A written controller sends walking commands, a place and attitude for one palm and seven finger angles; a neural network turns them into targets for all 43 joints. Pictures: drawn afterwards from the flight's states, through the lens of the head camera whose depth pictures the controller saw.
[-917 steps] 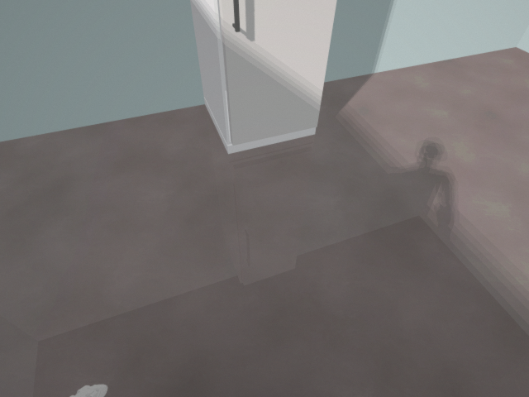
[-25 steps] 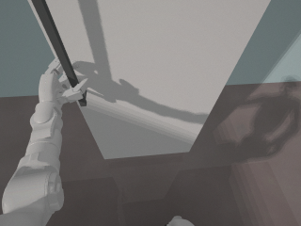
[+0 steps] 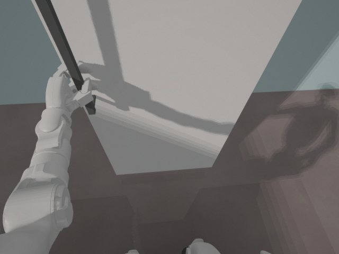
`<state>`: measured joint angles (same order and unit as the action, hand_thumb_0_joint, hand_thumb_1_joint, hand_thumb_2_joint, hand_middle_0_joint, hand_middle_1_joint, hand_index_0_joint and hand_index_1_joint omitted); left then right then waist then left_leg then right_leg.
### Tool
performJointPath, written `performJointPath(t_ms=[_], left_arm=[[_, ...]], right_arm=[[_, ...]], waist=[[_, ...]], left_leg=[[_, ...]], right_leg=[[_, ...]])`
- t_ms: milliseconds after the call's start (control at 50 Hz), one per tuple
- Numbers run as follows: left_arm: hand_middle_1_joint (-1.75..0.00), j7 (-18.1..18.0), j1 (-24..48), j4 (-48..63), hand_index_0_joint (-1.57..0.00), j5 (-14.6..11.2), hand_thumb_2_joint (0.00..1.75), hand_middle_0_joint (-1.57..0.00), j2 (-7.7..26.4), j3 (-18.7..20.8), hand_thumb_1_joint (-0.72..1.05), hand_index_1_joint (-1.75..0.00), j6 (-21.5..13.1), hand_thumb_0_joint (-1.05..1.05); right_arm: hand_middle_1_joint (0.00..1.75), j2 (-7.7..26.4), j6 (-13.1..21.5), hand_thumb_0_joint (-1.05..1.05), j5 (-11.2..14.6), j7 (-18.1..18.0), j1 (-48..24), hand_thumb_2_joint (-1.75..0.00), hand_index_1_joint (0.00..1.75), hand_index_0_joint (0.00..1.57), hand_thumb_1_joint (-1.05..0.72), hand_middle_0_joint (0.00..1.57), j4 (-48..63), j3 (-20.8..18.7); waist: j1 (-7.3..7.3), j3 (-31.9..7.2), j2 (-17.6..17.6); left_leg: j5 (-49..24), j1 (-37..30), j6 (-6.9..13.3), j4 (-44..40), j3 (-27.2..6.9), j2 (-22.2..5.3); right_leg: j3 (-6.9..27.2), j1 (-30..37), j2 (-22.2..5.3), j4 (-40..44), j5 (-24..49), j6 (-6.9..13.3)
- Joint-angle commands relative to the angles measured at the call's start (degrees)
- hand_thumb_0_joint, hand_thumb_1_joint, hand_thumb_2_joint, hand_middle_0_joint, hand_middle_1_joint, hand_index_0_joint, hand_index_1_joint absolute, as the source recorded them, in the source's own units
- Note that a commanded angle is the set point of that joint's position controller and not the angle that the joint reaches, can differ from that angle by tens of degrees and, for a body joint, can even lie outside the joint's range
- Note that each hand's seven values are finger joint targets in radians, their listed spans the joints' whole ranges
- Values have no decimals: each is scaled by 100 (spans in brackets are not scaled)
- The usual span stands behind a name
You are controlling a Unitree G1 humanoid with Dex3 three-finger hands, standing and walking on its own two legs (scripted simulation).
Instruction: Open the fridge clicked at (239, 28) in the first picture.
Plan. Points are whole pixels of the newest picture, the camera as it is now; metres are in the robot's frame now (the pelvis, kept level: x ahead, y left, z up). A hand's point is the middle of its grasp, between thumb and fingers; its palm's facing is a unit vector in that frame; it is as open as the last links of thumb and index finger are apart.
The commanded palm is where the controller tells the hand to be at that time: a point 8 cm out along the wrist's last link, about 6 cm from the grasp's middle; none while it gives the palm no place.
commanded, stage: grip the handle and tug to test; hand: left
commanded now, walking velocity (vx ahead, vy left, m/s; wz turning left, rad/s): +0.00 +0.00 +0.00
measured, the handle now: (64, 37) +0.52 +0.21 +0.21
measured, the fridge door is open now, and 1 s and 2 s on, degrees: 0 2 17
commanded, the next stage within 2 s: pull the door a little, standing still in 0.36 s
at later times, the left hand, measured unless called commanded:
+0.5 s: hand (88, 95) +0.46 +0.18 +0.10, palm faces +0.05 -1.00 +0.00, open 5.4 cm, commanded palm +0.42 +0.23 +0.11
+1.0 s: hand (88, 102) +0.43 +0.17 +0.11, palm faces +0.04 -1.00 +0.01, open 6.0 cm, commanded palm +0.34 +0.22 +0.11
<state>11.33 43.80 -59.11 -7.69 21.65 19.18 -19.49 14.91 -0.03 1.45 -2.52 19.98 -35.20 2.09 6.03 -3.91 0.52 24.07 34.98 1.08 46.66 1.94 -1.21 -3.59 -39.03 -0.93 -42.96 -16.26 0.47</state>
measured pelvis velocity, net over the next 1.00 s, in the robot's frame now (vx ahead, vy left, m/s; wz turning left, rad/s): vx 0.08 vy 0.02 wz -0.10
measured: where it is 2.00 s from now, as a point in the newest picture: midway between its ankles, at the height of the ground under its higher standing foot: outside the picture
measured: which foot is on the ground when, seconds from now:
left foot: down 0.00-1.00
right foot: down 0.00-1.00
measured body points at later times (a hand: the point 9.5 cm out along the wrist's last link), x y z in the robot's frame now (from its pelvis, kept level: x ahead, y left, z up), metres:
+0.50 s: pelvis +0.03 +0.00 +0.01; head +0.09 +0.00 +0.46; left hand +0.45 +0.23 +0.11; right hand +0.08 -0.26 -0.10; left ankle -0.01 +0.10 -0.70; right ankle +0.05 -0.12 -0.70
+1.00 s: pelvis +0.08 +0.02 +0.02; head +0.12 +0.01 +0.47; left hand +0.43 +0.23 +0.11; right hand +0.17 -0.24 -0.08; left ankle -0.01 +0.11 -0.70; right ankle +0.05 -0.11 -0.70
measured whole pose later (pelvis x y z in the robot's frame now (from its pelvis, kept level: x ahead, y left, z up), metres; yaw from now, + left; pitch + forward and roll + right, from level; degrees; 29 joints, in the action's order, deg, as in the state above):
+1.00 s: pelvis +0.08 +0.02 +0.02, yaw -5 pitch +11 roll -1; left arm 4.1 3.3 -10.0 -13.6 13.0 14.1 -6.9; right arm 13.2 0.5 1.9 0.9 18.6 -30.2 0.6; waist 3.4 -6.8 2.3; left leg 23.9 21.2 0.9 38.3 4.8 -1.3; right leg -0.6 -27.5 0.2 -35.6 -17.2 0.1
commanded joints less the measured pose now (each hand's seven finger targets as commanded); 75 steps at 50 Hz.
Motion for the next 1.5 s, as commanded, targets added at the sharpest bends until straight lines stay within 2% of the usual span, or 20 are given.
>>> performJointPath(t_ms=[0, 300, 440, 500, 800, 980, 1020, 1040, 1060, 1080, 1140, 1200, 1240, 1280, 1300, 1320, 1340, 1380, 1420, 1480], left_arm=[[-140, -85, 2397, 1309, -45, -134, 90, -45, 1605, 313, 90, -140, -376, 0], [-140, -84, 356, 2763, -45, -356, 90, -45, 1202, 287, 90, -140, -154, 0], [-140, -171, -71, 3376, -45, -374, 90, -45, 818, 25, 90, -140, 49, 0], [-140, -258, 764, 3123, -45, -306, 90, -45, 713, -122, 90, -140, 118, 0], [-140, -261, -2365, 5123, -45, -522, 90, -45, 18, -367, 90, -140, 358, 0], [-140, -455, -5635, 7790, -45, -641, 90, -45, -433, -610, 90, -140, 661, 0], [-140, -581, -6242, 8600, -45, -609, 90, -45, -470, -666, 90, -140, 703, 0], [-140, -1199, -2843, 7998, -45, 354, 90, -45, 1545, 279, 90, -140, 596, 0], [-140, -1397, -3606, 7481, -45, 348, 90, -45, 648, -23, 90, -140, 693, 0], [-140, -1449, -4545, 7273, -45, 405, 90, -45, -60, -634, 90, -140, 811, 0], [-140, -1560, -4809, 7765, -45, 484, 90, -45, -257, -1051, 90, -140, 971, 0], [-140, -1591, -4978, 8269, -45, 533, 90, -45, -569, -1432, 90, -140, 1153, 0], [-140, -1661, -5065, 8559, -45, 703, 90, -45, -602, -1552, 90, -140, 1323, 0], [-140, -1662, -5512, 8753, -45, 637, 90, -45, -690, -1559, 90, -140, 1368, 0], [-140, -1622, -5705, 8906, -45, 615, 90, -45, -655, -1488, 90, -140, 1287, 0], [-140, -1611, -5925, 8857, -45, 588, 90, -45, -728, -1588, 90, -140, 1186, 0], [-140, -1651, -6280, 8220, -45, 598, 90, -45, -731, -1556, 90, -140, 1180, 0], [-140, -1634, -5864, 8432, -45, 802, 90, -45, -882, -1712, 90, -140, 1074, 0], [-140, -1536, -5690, 8650, -45, 824, 90, -45, -1045, -1874, 90, -140, 1010, 0], [-140, -1493, -5659, 9042, -45, 825, 90, -45, -1055, -2132, 90, -140, 1006, 0]], right_arm=[[30, 913, 176, 0, -11, -40, 493, -90, 30, 20, -90, 20, 511, -359], [30, 853, 170, 0, 37, 53, 366, -90, 30, 20, -90, 20, 821, -461], [30, 819, 187, 0, 35, 67, 319, -90, 30, 20, -90, 20, 825, -491], [30, 794, 160, 0, 18, 26, 381, -90, 30, 20, -90, 20, 620, -498], [30, 619, 269, 0, 45, 249, -121, -90, 30, 20, -90, 20, 1130, -488], [30, 468, 418, 0, 35, 353, -664, -90, 30, 20, -90, 20, 1576, -427], [30, 442, 466, 0, 17, 360, -767, -90, 30, 20, -90, 20, 1650, -420], [30, 611, 453, 0, -6, 17, -465, -90, 30, 20, -90, 20, 1260, -339], [30, 549, 418, 0, -87, -96, -611, -90, 30, 20, -90, 20, 1071, -428], [30, 499, 384, 0, -101, -181, -742, -90, 30, 20, -90, 20, 1158, -418], [30, 529, 253, 0, -150, -252, -925, -90, 30, 20, -90, 20, 1252, -413], [30, 449, 201, 0, -279, -187, -974, -90, 30, 20, -90, 20, 1313, -407], [30, 370, 138, 0, -394, -69, -1027, -90, 30, 20, -90, 20, 1316, -404], [30, 242, 133, 0, -328, 13, -1053, -90, 30, 20, -90, 20, 1344, -399], [30, 208, 190, 0, -256, -12, -1301, -90, 30, 20, -90, 20, 1439, -392], [30, 224, 313, 0, -132, -119, -1445, -90, 30, 20, -90, 20, 1571, -378], [30, 195, 459, 0, -129, -165, -1423, -90, 30, 20, -90, 20, 1706, -340], [30, 43, 550, 0, -309, -162, -1265, -90, 30, 20, -90, 20, 1468, -184], [30, 20, 417, 0, -375, -180, -1289, -90, 30, 20, -90, 20, 1216, -143], [30, -22, 434, 0, -399, -329, -1345, -90, 30, 20, -90, 20, 1096, -179]], waist=[[-110, -2202, 284], [-467, -2411, 287], [-460, -2325, 337], [-226, -2094, 230], [-799, -2448, 182], [-1061, -1950, 359], [-1044, -1716, 426], [-391, -956, 242], [-469, -1314, -95], [-509, -1287, -64], [-556, -1232, 221], [-357, -645, 1210], [-358, -454, 1364], [-514, -709, 741], [-779, -754, 15], [-928, -875, -1022], [-1138, -473, -1641], [-881, -216, -1547], [-596, -461, -663], [-384, -869, -142]], left_leg=[[-1369, -353, -12, -727, -191, 134], [-2291, -708, -36, -883, -58, 69], [-3120, -1083, -54, -867, -73, 21], [-3139, -1168, -76, -815, -130, 4], [-4605, -1527, -126, -921, -63, -93], [-4677, -1673, -172, -1134, -8, -97], [-4625, -1730, -206, -1169, -52, -89], [-3610, -1543, -13, -1158, -166, -57], [-3380, -1539, -75, -1039, -236, -62], [-3930, -1629, -101, -1018, -237, -74], [-5281, -1797, -209, -1200, -302, -153], [-9196, -4039, -410, -1974, -850, -653], [-10102, -4529, -623, -1430, -898, -615], [-9472, -3879, -687, -240, -637, -315], [-6503, -2018, -761, 701, -520, 19], [-2288, 224, -839, 1711, -271, 769], [802, 1232, -427, 2151, -614, 1047], [618, 1263, -228, 2034, -738, 406], [-426, -417, -267, 879, -142, -9], [-2585, -2534, -351, -1106, 792, 148]], right_leg=[[258, 1814, 176, 354, 1326, 57], [212, 2420, 218, 366, 2163, 98], [181, 2435, 213, 383, 2616, 91], [151, 2129, 214, 403, 2627, 56], [115, 3005, 136, 348, 3618, 116], [11, 3420, 81, 501, 3858, 171], [-51, 3351, 79, 572, 3770, 188], [527, 3417, -390, 949, 4021, 231], [528, 3672, -679, 953, 4349, 366], [490, 3898, -736, 751, 4861, 375], [244, 3958, -611, 310, 4785, 297], [-361, 1617, 348, 121, 855, -86], [-556, 1203, 528, 734, -257, -35], [-723, 2481, 612, 1837, 1638, 180], [-324, 4278, 197, 2180, 4036, 549], [454, 6181, -982, 1676, 7319, 1172], [768, 6159, -1715, 1406, 8117, 1201], [444, 5624, -1641, 1108, 6826, 958], [-199, 4024, -1354, 1458, 4884, 718], [-1203, 2779, -592, 794, 2885, 351]])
